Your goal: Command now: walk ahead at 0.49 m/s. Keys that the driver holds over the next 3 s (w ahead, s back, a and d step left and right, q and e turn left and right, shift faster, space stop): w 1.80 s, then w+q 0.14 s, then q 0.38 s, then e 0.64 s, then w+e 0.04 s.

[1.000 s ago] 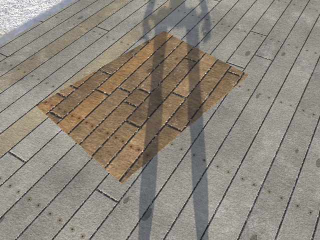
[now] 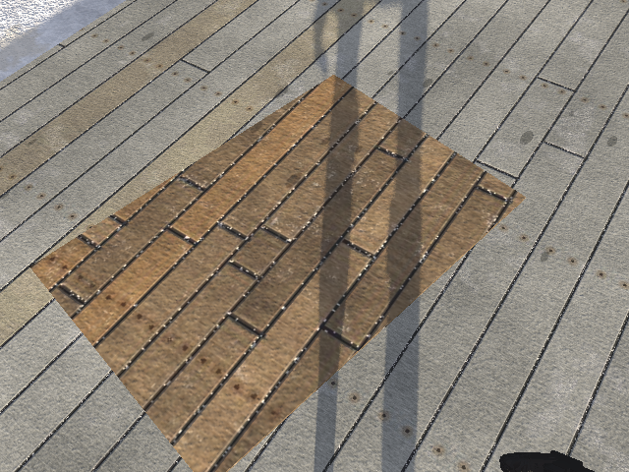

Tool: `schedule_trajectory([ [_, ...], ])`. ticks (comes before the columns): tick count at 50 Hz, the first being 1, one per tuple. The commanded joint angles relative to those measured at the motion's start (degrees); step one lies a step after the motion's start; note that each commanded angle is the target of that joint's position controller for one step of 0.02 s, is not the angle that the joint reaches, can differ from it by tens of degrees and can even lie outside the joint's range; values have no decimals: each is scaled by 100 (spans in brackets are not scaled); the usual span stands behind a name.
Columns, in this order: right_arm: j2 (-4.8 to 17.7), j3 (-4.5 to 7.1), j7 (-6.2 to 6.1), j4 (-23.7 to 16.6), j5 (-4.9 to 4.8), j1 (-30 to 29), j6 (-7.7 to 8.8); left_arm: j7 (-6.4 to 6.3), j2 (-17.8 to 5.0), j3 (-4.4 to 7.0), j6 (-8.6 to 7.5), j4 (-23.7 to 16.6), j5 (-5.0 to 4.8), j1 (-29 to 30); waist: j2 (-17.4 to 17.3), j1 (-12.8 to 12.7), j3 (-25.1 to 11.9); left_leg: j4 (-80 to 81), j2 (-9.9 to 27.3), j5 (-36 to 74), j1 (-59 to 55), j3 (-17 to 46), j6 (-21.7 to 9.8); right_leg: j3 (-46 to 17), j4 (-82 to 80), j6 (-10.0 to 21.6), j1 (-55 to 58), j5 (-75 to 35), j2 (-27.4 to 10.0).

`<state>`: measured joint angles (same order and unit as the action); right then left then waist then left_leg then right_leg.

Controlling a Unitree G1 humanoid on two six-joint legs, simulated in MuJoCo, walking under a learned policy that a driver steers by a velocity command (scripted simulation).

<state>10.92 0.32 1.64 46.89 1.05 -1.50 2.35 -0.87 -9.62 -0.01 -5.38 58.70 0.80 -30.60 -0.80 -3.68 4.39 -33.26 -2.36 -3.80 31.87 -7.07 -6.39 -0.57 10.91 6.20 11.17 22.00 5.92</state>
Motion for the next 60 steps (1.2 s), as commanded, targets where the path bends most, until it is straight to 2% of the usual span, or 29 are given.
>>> schedule_trajectory([
  [1,869,311,-165,401,-8,1967,110,-74,-1100,218,-5,-202,26,268,589,1234,-883,525,-222,-90,-2458,140,-366,-201,2641,-56,-735,-7168,-1552],
  [2,1154,417,-244,582,110,2790,131,-24,-987,178,-15,-321,-3,370,255,1547,-1387,629,621,-753,-3744,1019,-645,-90,4129,-2,-1733,-5420,-1317],
  [3,1619,528,-234,602,249,3001,132,38,-272,59,3,-398,-65,-312,-995,1025,-1913,624,2355,-737,-5187,3636,-1455,202,6434,-157,-3706,3,-306],
  [4,1280,493,-144,615,-9,2703,89,37,-806,194,29,-312,-16,-214,-405,1012,-1828,1605,2464,-1783,-4928,4903,-1766,-296,7173,-54,-4623,596,-110],
  [5,1019,427,-122,492,-89,1967,97,51,-951,236,9,-538,22,403,-147,726,-749,2012,2259,-2236,-3933,3972,-1517,-362,6855,9,-4946,-87,-534],
  [7,528,301,-88,540,-30,1619,209,107,-827,251,30,-596,58,812,236,404,-48,2386,1797,-1142,-2595,2924,-1122,-322,6246,-17,-4460,-511,-848],
  [9,382,231,-124,745,-31,1813,316,179,-512,194,180,-535,135,628,97,148,-60,2549,1466,-472,-2018,2225,-866,-264,5772,-160,-3909,-587,-1003],
  [12,620,264,-124,966,-63,2204,420,243,-472,195,278,-693,147,1058,-65,126,45,2732,1283,113,-1922,1669,-796,-32,5238,-309,-4220,-973,-1159],
  [18,639,207,-123,1162,-79,2895,389,268,-490,151,294,-1166,54,2640,-201,553,171,2721,1029,1099,-2508,1140,-427,347,3478,-489,-4751,-2223,-1167],
  [24,706,185,-217,1363,22,3400,339,254,-541,133,250,-1450,39,3542,-320,812,214,2298,1343,1874,-3703,1138,-511,462,2477,-343,-4856,-2010,-909],
  [27,819,214,-272,1391,47,3181,320,218,-647,194,173,-1400,46,3196,-374,503,83,1667,1476,3211,-3898,1024,-416,536,2040,-78,-4082,-1332,-651],
  [28,874,228,-276,1396,39,3094,310,179,-730,252,136,-1209,55,2614,-393,253,-202,1041,1423,3895,-3839,950,-341,597,1857,39,-3339,-1209,-457],
  [29,875,222,-263,1382,7,2984,295,124,-863,337,79,-861,94,1620,-235,-169,-701,-17,1212,3861,-3484,746,-225,629,1511,199,-2127,-1440,-359],
  [30,741,169,-248,1213,-49,2907,316,52,-1264,468,27,-615,238,567,92,-541,-1382,-1534,983,2253,-2306,592,-120,-395,1496,497,-559,-1043,-1328],
  [31,102,51,-187,1113,-276,3591,311,54,-1838,622,54,-545,307,116,1436,-309,-2196,-3830,-72,-1801,-174,200,178,-3225,1060,1386,1092,-716,-3085],
  [32,748,227,-211,1190,-107,3278,304,117,-1484,580,138,-539,58,443,648,-274,-1964,-4367,-9,-2398,398,964,84,-3758,549,1351,665,-485,-2908],
  [33,755,262,-194,982,-76,2738,320,137,-1220,498,132,-616,-5,1109,501,3,-1015,-4246,298,-1849,612,1015,53,-2748,421,1151,-193,-639,-2684],
  [34,657,247,-174,910,-62,2434,342,164,-904,427,82,-643,9,1441,254,130,-618,-3938,480,-1474,438,1002,65,-2157,214,991,-903,-1250,-2441],
  [36,449,243,-116,921,73,2443,203,134,-534,313,7,-484,3,1509,357,475,-317,-3396,697,-1250,-100,966,158,-1289,-18,623,-1746,-1922,-1957],
  [37,336,234,-77,951,98,2504,133,125,-496,292,-34,-398,7,1373,393,532,-332,-3282,688,-1204,-260,913,204,-1103,-74,584,-1872,-2174,-1879],
  [41,320,246,2,716,121,1873,-1,108,-750,326,-115,-151,-27,869,387,564,-93,-2744,806,-662,237,687,367,-663,-359,600,-1954,-2510,-1726],
  [47,293,166,17,248,24,418,9,93,-729,263,-94,31,-21,256,423,220,146,-1030,742,344,479,394,482,-300,-456,464,-1578,-3022,-1569],
  [52,371,157,-4,-5,14,-265,56,19,-773,262,-51,228,52,-175,465,35,262,-267,580,154,555,302,304,-282,-190,539,-676,-3503,-1829],
  [55,443,205,-32,-11,12,-63,134,-33,-865,294,-24,267,88,-18,479,243,167,127,365,-453,-25,207,58,-161,375,450,-401,-4671,-1930],
  [56,500,250,-67,123,16,370,167,-38,-918,309,-16,268,87,73,515,432,-58,266,174,-628,-659,122,-44,-77,883,373,-446,-5443,-1884],
  [57,577,319,-113,414,36,1215,216,-26,-943,315,5,267,60,177,400,791,-471,631,-17,-457,-1670,17,-173,89,1828,273,-630,-5778,-1709],
  [58,859,435,-177,730,139,2252,275,-12,-864,280,-3,184,20,241,224,1154,-1065,655,423,-458,-3182,514,-401,231,3091,158,-1550,-4828,-1483],
  [59,1454,586,-224,809,275,3049,294,41,-421,173,-9,-35,-163,-38,-759,1185,-1889,928,2104,-1171,-4826,2832,-932,622,5204,-95,-3331,-2078,-788],
  [60,1505,616,-154,825,96,2875,193,59,-601,273,-1,24,-140,-244,-1093,1011,-2136,1747,2706,-1170,-5000,4668,-1387,118,6396,-102,-4394,815,-146],
])
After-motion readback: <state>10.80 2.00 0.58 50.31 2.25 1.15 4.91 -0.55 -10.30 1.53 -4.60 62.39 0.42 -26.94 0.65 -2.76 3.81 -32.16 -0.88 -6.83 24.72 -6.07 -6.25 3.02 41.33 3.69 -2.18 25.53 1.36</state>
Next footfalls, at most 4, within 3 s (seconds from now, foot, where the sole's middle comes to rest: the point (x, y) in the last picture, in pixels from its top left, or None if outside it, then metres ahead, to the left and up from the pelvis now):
0.04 left None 0.19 0.06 -0.76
0.60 right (412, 445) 0.49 -0.12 -0.76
1.16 left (332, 314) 0.79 0.06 -0.76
1.72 right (402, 217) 1.09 -0.11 -0.76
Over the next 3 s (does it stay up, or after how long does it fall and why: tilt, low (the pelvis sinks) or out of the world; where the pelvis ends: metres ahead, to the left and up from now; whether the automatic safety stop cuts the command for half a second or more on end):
stays up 1.20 -0.05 0.02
